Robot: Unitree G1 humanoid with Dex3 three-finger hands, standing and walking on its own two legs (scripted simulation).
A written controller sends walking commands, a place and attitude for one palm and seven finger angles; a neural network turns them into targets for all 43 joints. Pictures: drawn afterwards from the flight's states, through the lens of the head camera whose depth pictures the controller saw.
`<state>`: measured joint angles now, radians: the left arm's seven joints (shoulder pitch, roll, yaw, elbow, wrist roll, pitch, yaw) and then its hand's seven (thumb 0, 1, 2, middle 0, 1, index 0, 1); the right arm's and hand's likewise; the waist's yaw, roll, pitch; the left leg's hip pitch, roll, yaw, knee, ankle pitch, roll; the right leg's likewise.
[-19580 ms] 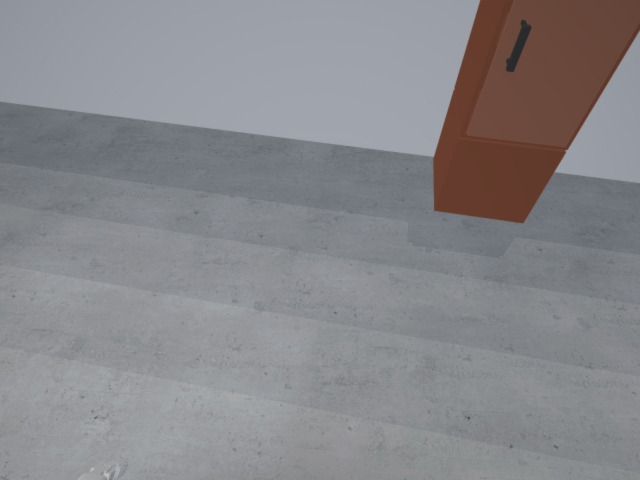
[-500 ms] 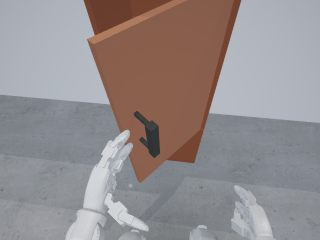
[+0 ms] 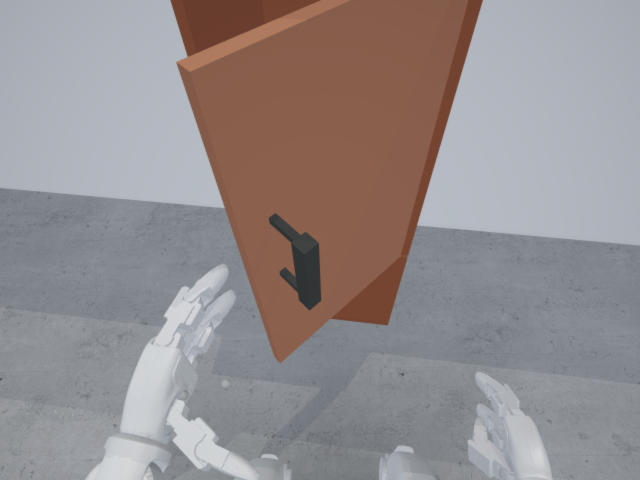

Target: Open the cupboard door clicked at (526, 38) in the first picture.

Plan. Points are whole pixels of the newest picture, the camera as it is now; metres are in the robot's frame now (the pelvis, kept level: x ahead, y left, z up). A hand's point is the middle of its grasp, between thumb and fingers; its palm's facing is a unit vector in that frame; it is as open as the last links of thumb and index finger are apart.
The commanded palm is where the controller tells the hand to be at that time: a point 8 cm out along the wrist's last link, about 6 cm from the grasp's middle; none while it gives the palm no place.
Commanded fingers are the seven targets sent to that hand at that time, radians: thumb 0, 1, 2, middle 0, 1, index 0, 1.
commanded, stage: draw the hand back to the body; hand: left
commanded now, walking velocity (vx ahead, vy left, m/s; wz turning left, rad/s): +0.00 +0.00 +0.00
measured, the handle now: (295, 263) +0.36 +0.05 +0.08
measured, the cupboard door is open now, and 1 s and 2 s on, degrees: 51 51 51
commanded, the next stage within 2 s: step back with the hand held close in 1.46 s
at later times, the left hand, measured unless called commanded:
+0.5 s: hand (114, 358) +0.21 +0.19 +0.15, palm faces +0.09 -0.96 -0.28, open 15.6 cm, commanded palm +0.17 +0.24 +0.17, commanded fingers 0.00 -0.08 0.48 -0.17 -0.30 -0.17 -0.30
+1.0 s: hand out of the picture +0.23 +0.26 +0.23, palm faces +0.40 -0.81 -0.43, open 10.1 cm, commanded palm +0.18 +0.31 +0.24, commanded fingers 0.00 0.80 0.86 -0.20 -0.30 -0.20 -0.30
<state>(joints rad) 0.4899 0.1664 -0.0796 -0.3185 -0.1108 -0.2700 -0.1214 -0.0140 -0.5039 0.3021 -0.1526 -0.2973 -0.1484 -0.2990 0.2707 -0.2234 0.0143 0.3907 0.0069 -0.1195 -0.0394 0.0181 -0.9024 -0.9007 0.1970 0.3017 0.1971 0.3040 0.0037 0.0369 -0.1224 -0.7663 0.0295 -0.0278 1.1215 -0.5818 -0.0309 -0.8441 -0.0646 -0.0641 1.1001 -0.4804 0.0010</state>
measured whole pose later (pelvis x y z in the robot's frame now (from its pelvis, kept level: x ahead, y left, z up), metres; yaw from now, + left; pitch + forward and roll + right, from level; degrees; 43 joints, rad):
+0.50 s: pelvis +0.01 +0.01 +0.04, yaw +0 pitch +5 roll -1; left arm 0.55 0.29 0.10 -0.45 -0.09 -0.07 -0.02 -0.01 -0.37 0.36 -0.16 -0.30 -0.16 -0.30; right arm 0.28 -0.22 0.05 0.47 0.02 -0.17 -0.10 0.02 -0.90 -0.90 0.20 0.30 0.20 0.30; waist 0.03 0.05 -0.10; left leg -0.46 0.04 -0.02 0.86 -0.49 -0.02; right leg -0.52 -0.05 -0.07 0.82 -0.39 0.02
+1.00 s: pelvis +0.03 +0.02 +0.08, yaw -1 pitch -3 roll -1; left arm 0.49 0.33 0.28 -0.42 -0.02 -0.08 0.12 0.00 0.45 0.71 -0.19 -0.30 -0.19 -0.30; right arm 0.20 -0.22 0.04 0.63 -0.02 -0.17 -0.09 0.02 -0.90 -0.90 0.20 0.30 0.20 0.30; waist 0.07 0.07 0.00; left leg -0.07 0.02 0.02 0.45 -0.33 -0.01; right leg -0.16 -0.05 -0.05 0.44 -0.23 0.03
